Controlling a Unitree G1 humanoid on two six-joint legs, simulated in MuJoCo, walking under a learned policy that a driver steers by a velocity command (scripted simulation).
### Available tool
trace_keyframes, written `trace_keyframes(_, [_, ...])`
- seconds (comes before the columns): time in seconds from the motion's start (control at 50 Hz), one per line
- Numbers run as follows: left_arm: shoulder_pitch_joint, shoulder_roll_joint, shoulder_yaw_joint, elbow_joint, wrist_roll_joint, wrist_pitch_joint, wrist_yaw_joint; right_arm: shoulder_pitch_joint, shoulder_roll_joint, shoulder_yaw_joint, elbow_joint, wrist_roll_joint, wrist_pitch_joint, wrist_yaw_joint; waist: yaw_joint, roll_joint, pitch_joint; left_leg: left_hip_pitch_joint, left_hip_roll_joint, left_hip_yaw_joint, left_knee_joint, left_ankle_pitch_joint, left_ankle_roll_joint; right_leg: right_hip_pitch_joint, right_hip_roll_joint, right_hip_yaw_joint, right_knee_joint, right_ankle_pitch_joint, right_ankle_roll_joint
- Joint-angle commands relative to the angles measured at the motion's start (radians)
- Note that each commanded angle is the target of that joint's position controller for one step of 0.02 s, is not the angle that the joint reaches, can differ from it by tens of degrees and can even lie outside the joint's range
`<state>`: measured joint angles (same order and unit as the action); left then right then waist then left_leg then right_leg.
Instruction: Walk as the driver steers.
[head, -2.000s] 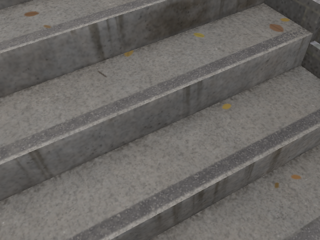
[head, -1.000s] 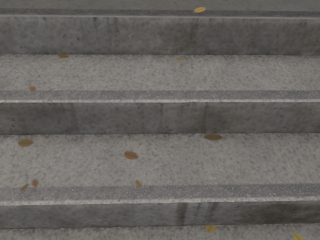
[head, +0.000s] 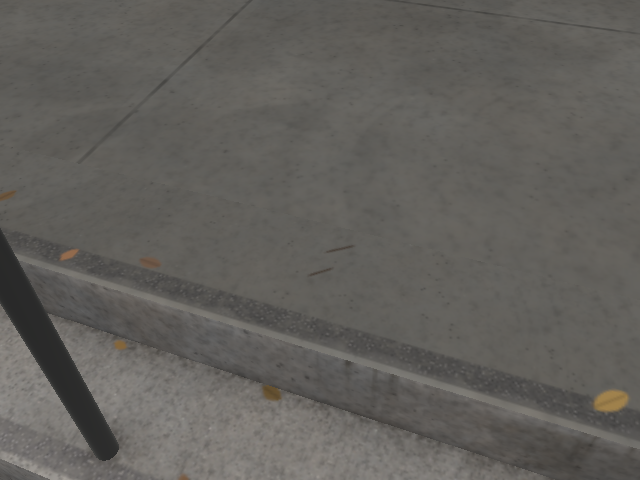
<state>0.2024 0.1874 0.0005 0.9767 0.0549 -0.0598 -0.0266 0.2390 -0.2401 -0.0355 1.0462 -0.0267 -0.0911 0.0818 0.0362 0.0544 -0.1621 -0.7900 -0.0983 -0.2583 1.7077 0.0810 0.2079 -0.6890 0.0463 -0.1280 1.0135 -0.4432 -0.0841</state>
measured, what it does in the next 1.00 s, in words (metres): climbs: left foot 0.17 m higher, then right foot 0.16 m higher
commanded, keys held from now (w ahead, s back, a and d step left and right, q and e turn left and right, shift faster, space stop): w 0.44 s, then w+e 0.56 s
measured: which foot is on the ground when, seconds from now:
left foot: up 0.00-0.42, down 0.44-1.00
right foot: down 0.00-0.44, up 0.46-0.98, down 1.00-1.00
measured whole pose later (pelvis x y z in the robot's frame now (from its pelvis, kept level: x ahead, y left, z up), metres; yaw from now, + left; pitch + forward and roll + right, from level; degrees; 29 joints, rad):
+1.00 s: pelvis +0.57 -0.02 +0.25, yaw -13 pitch +7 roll -3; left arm -0.13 0.11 -0.05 0.75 0.04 0.01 -0.11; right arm 0.47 -0.11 0.05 1.10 -0.09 -0.12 0.09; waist -0.04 0.08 -0.13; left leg 0.03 0.12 0.34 0.16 -0.25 0.01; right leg -1.03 -0.01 -0.13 1.38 -0.48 -0.19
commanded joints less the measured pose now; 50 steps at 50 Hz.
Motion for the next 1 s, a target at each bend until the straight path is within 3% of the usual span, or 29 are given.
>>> trace_keyframes(0.02, [0.137,-0.127,-0.008,0.121,-0.065,-0.048,0.025,-0.075,0.208,0.053,-0.216,-0.042,0.019,-0.063,-0.11,-0.075,0.128,-0.33,0.055,0.089,0.298,-0.19,-0.05,0.228,-0.229,0.448,-0.602,-0.034,-0.066])
trace_keyframes(0.1, [0.141,-0.026,0.011,0.119,-0.053,-0.095,0.043,-0.141,0.127,0.06,-0.297,-0.023,0.04,-0.087,-0.122,0.024,0.203,-0.292,0.143,0.234,0.028,-0.063,-0.123,0.121,-0.176,0.293,-0.696,0.076,-0.06])
trace_keyframes(0.14, [0.27,-0.003,0.02,0.136,-0.046,-0.094,0.054,-0.134,0.135,0.053,-0.287,-0.002,0.034,-0.095,-0.067,-0.074,0.151,-0.389,0.147,0.304,0.195,-0.105,-0.133,0.303,-0.207,0.348,-0.711,0.203,-0.105])
trace_keyframes(0.18, [0.358,0.015,0.034,0.126,-0.043,-0.088,0.054,-0.189,0.148,0.048,-0.339,-0.018,0.034,-0.098,-0.03,-0.108,0.17,-0.591,0.175,0.287,0.304,-0.242,-0.118,0.512,-0.238,0.408,-0.725,0.164,-0.136])
trace_keyframes(0.2, [0.575,-0.035,-0.008,0.205,0.083,-0.046,0.018,-0.284,0.094,0.079,-0.3,0.004,0.051,-0.04,0.109,-0.26,0.079,-0.919,0.057,0.1,0.548,-0.232,0.006,0.788,-0.248,0.475,-0.617,0.213,-0.19])
trace_keyframes(0.22, [0.626,-0.055,-0.013,0.236,0.116,-0.027,-0.005,-0.288,0.102,0.082,-0.312,-0.002,0.045,-0.023,0.097,-0.208,0.168,-1.126,0.052,0.029,0.599,-0.254,0.063,0.936,-0.304,0.489,-0.594,0.246,-0.189])
trace_keyframes(0.24, [0.454,0.009,0.031,0.115,-0.037,-0.059,0.02,-0.35,0.2,0.068,-0.411,-0.02,0.025,-0.07,-0.012,-0.09,0.261,-0.946,0.152,0.227,0.485,-0.422,-0.051,0.745,-0.324,0.439,-0.734,0.104,-0.14])
trace_keyframes(0.3, [0.458,-0.043,0.005,0.136,-0.063,-0.069,0.063,-0.542,0.162,0.087,-0.534,-0.012,0.038,-0.092,0.011,-0.045,0.302,-0.697,0.211,0.346,0.144,-0.447,-0.125,0.537,-0.239,0.343,-0.89,0.107,-0.091])
trace_keyframes(0.34, [0.518,-0.011,0.021,0.147,-0.085,-0.055,0.098,-0.527,0.166,0.1,-0.568,0.012,0.059,-0.074,0.058,-0.166,0.272,-0.462,0.232,0.408,-0.132,-0.486,-0.091,0.585,-0.25,0.268,-1.066,0.432,-0.131])
trace_keyframes(0.36, [0.542,-0.005,0.023,0.153,-0.092,-0.043,0.106,-0.552,0.168,0.101,-0.571,0.025,0.065,-0.071,0.082,-0.127,0.26,-0.305,0.196,0.466,-0.267,-0.48,-0.075,0.595,-0.237,0.218,-1.083,0.655,-0.12])
trace_keyframes(0.38, [0.432,0.023,0.018,0.099,-0.081,-0.049,0.094,-0.434,0.172,0.095,-0.539,0.067,0.053,-0.065,-0.005,-0.157,0.218,0.013,0.132,0.513,-0.472,-0.473,-0.04,0.512,-0.225,0.137,-0.981,1.16,-0.11])
trace_keyframes(0.4, [0.479,0.075,0.034,0.09,-0.078,-0.054,0.083,-0.276,0.168,0.076,-0.476,0.073,0.051,-0.075,-0.047,-0.19,0.048,0.263,0.044,0.553,-0.465,-0.444,-0.023,0.566,-0.27,0.116,-0.794,1.674,-0.115])
trace_keyframes(0.42, [0.46,0.153,0.052,0.078,-0.082,-0.07,0.071,-0.078,0.114,0.044,-0.416,0.074,0.049,-0.082,-0.14,-0.262,-0.061,0.377,0.013,0.509,-0.594,-0.432,-0.009,0.688,-0.295,0.135,-0.604,1.83,-0.094])
trace_keyframes(0.44, [0.391,0.194,0.073,0.048,-0.086,-0.085,0.05,0.059,0.031,0.009,-0.362,0.054,0.047,-0.087,-0.217,-0.274,-0.142,0.531,0.031,0.411,-0.714,-0.428,0.007,0.686,-0.275,0.126,-0.392,1.72,-0.058])
trace_keyframes(0.46, [0.446,0.119,0.067,0.009,-0.11,-0.109,0.025,0.159,-0.05,-0.026,-0.319,0.008,0.038,-0.103,-0.201,-0.101,-0.223,0.818,0.242,-0.034,-0.835,-0.551,0.123,0.304,-0.176,0.172,-0.038,1.427,-0.002])
trace_keyframes(0.48, [0.499,-0.003,0.028,0.129,0.062,-0.055,-0.146,0.328,-0.059,0.011,-0.278,-0.057,0.119,-0.035,-0.318,0.09,-0.384,0.94,0.402,-0.659,-1.295,-0.61,0.249,0.08,0.066,0.442,0.492,0.561,-0.099])
trace_keyframes(0.5, [0.346,0.078,0.084,0.079,-0.01,-0.047,-0.182,0.329,-0.124,-0.027,-0.198,-0.061,0.1,-0.034,-0.26,0.065,0.006,0.706,0.399,-0.674,-1.403,-0.893,0.121,-0.231,0.076,0.542,0.88,0.57,-0.092])
trace_keyframes(0.52, [0.288,0.069,0.087,0.067,-0.035,-0.056,-0.157,0.194,-0.093,-0.024,-0.164,-0.012,0.077,-0.026,-0.181,-0.033,0.097,0.535,0.415,-0.548,-1.365,-0.854,0.105,-0.298,0.048,0.487,1.011,0.6,-0.095])
trace_keyframes(0.56, [0.215,-0.012,0.047,0.017,-0.023,-0.052,-0.102,-0.003,0.148,0.045,-0.112,-0.001,0.045,-0.001,-0.061,-0.188,0.051,0.452,0.443,-0.345,-1.327,-0.634,0.127,-0.362,0.013,0.456,1.194,0.566,-0.181])
trace_keyframes(0.58, [0.228,-0.054,0.024,0.015,-0.039,-0.034,-0.086,-0.095,0.2,0.07,-0.092,-0.036,0.039,0.009,0.009,-0.181,0.077,0.338,0.443,-0.222,-1.338,-0.571,0.028,-0.369,-0.029,0.462,1.195,0.622,-0.206])
trace_keyframes(0.6, [0.213,-0.069,0.019,-0.01,-0.043,-0.013,-0.076,-0.129,0.202,0.078,-0.07,-0.057,0.017,0.009,0.064,-0.186,0.096,0.269,0.414,-0.048,-1.351,-0.482,-0.023,-0.383,-0.054,0.428,1.132,0.627,-0.238])
trace_keyframes(0.64, [0.153,-0.1,0.01,-0.047,-0.048,0.011,-0.085,-0.204,0.173,0.063,-0.076,-0.043,-0.014,-0.014,0.117,-0.113,0.112,0.168,0.323,0.256,-1.42,-0.399,-0.049,-0.339,-0.098,0.305,1.053,0.463,-0.239])
trace_keyframes(0.66, [0.11,-0.105,0.004,-0.049,-0.054,0.015,-0.095,-0.151,0.16,0.06,-0.058,-0.052,-0.02,-0.03,0.089,0.01,0.12,0.204,0.309,0.287,-1.453,-0.363,-0.022,-0.398,-0.085,0.251,1.258,0.363,-0.236])
trace_keyframes(0.7, [-0.004,-0.084,-0.012,-0.091,-0.047,0.015,-0.086,-0.056,0.148,0.068,-0.007,-0.091,-0.017,-0.039,0.05,-0.006,0.141,0.297,0.302,0.302,-1.462,-0.419,-0.017,-0.588,-0.065,0.256,1.356,0.279,-0.243])
trace_keyframes(0.8, [-0.311,-0.002,-0.027,-0.239,-0.037,0.022,-0.048,0.265,0.063,0.075,0.078,-0.141,-0.008,-0.02,-0.092,0.011,0.098,0.65,0.316,0.37,-1.512,-0.371,-0.024,-0.793,-0.108,0.19,0.904,0.423,-0.215])
trace_keyframes(0.84, [-0.365,-0.018,-0.041,-0.26,-0.022,0.064,-0.05,0.286,0.051,0.077,0.075,-0.136,-0.011,-0.001,-0.097,0.039,0.137,0.75,0.415,0.374,-1.617,-0.259,0.012,-0.818,-0.175,0.122,0.722,0.319,-0.184])
trace_keyframes(0.9, [-0.416,-0.066,-0.052,-0.278,-0.013,0.095,-0.079,0.218,0.029,0.081,0.025,-0.076,-0.025,0.017,-0.048,0.03,0.148,0.553,0.416,0.509,-1.68,0.099,0.019,-0.411,-0.149,0.004,0.578,0.157,-0.146])
trace_keyframes(0.98, [-0.306,-0.039,-0.033,-0.258,-0.022,0.054,-0.084,0.246,-0.128,0.021,0.007,-0.044,-0.044,-0.005,0.025,0.11,0.081,0.955,0.457,0.546,-1.429,0.959,0.026,-0.306,0.003,-0.039,0.237,-0.101,-0.102])
trace_keyframes(1.0, [-0.241,-0.027,-0.024,-0.244,-0.02,0.038,-0.068,0.222,-0.144,0.015,-0.004,-0.053,-0.041,-0.006,0.055,0.142,0.027,0.984,0.462,0.541,-1.346,1.12,0.027,-0.197,0.032,-0.02,0.168,-0.017,-0.104])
